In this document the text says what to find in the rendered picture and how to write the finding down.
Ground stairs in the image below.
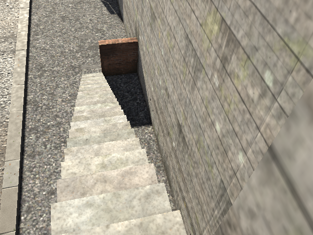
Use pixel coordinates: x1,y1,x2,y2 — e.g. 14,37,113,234
51,72,187,235

